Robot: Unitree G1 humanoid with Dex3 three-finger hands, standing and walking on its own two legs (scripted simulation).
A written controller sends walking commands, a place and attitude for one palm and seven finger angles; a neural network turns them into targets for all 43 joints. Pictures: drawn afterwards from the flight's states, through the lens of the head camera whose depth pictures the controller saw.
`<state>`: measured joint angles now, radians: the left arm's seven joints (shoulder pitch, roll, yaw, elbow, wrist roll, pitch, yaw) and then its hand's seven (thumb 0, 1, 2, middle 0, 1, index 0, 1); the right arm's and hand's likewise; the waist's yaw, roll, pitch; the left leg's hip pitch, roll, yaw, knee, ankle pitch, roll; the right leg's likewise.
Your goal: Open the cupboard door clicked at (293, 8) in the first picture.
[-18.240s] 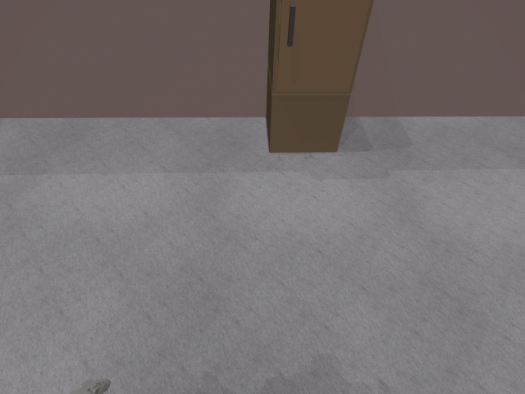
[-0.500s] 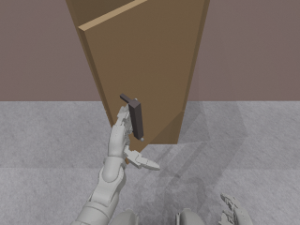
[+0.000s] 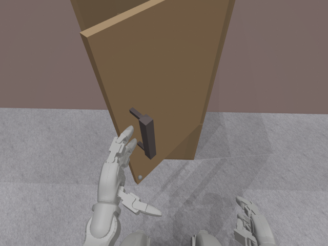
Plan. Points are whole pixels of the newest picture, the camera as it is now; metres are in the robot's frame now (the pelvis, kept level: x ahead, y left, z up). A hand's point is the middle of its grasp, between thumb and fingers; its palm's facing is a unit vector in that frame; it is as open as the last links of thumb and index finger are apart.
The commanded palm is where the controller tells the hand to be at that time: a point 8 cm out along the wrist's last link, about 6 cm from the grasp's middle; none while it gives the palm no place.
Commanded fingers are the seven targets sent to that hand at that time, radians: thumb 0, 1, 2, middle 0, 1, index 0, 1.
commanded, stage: slide the hand sideways off the handle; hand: left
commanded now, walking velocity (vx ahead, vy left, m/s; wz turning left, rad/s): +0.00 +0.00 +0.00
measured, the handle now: (143, 134) +0.37 +0.08 +0.06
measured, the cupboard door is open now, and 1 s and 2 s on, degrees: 48 48 48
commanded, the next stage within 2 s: draw the hand back to the body in 0.40 s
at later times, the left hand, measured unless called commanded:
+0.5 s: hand (118, 196) +0.22 +0.11 +0.04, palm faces +0.00 -1.00 -0.03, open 16.3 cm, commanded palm +0.20 +0.17 +0.05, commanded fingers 0.00 -0.50 0.30 -0.15 -0.30 -0.15 -0.30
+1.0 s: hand (78, 192) +0.20 +0.17 +0.12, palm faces +0.03 -1.00 -0.07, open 16.2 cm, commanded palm +0.17 +0.23 +0.13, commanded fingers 0.00 -0.29 0.39 -0.16 -0.30 -0.16 -0.30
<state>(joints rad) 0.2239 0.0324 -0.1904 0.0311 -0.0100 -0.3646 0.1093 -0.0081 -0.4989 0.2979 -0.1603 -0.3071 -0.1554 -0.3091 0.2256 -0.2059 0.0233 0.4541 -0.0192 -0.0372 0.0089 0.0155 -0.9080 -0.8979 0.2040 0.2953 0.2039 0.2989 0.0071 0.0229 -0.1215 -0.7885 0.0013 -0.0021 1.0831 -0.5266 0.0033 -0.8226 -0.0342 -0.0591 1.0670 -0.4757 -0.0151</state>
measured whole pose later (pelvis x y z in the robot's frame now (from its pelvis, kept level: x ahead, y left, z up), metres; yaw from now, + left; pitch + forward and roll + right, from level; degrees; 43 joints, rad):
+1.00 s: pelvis +0.01 +0.00 +0.02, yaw +1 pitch +8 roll -2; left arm 0.55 0.21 0.08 -0.33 -0.22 -0.21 -0.14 -0.01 -0.48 0.31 -0.16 -0.30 -0.15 -0.31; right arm 0.29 -0.23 0.04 0.42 0.04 -0.12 -0.07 0.02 -0.91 -0.90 0.20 0.30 0.20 0.30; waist 0.01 0.05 -0.13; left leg -0.62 0.01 -0.03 0.99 -0.51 0.00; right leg -0.63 -0.02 -0.09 0.94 -0.45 -0.01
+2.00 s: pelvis +0.02 +0.00 +0.08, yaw -1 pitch -5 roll +0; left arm 0.46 0.31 0.32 -0.36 -0.04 -0.09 0.11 0.02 0.87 0.89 -0.21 -0.30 -0.21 -0.31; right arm 0.19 -0.23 0.03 0.65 -0.01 -0.14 -0.08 0.02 -0.91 -0.90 0.21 0.30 0.21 0.30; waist 0.07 0.06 0.03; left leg -0.06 0.01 0.02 0.41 -0.26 0.00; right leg -0.09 0.00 -0.05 0.39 -0.21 -0.01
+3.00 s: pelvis -0.09 +0.03 +0.06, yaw +0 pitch -2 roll -1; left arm 0.50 0.37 0.43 -0.53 0.00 -0.22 0.15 0.02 0.89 0.90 -0.21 -0.30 -0.21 -0.31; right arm 0.20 -0.22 0.02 0.57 -0.01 -0.08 -0.07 0.02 -0.90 -0.90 0.21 0.30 0.21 0.30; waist 0.01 -0.02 0.07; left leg -0.44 -0.02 0.01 0.71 -0.35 0.04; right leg -0.41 -0.02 -0.01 0.56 -0.12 0.02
